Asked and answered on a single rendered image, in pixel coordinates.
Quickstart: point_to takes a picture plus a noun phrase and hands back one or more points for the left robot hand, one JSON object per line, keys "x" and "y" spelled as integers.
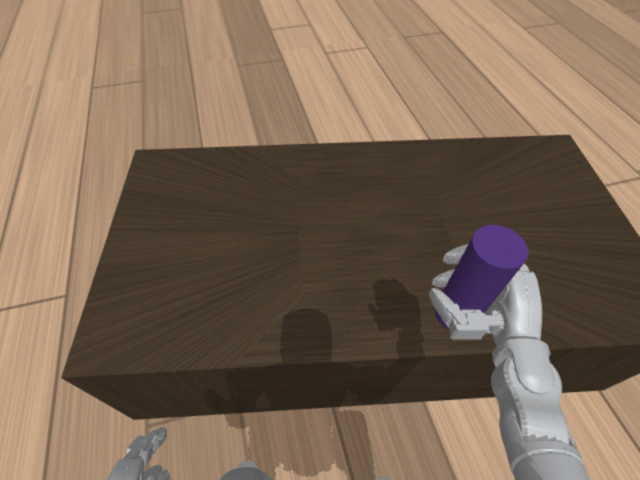
{"x": 139, "y": 453}

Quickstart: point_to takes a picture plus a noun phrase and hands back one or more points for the right robot hand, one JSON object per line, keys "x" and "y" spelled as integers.
{"x": 517, "y": 311}

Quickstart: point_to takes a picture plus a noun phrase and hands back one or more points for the can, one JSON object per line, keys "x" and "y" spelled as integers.
{"x": 491, "y": 259}

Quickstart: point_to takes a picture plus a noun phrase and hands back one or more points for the right robot arm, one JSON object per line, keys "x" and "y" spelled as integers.
{"x": 534, "y": 431}

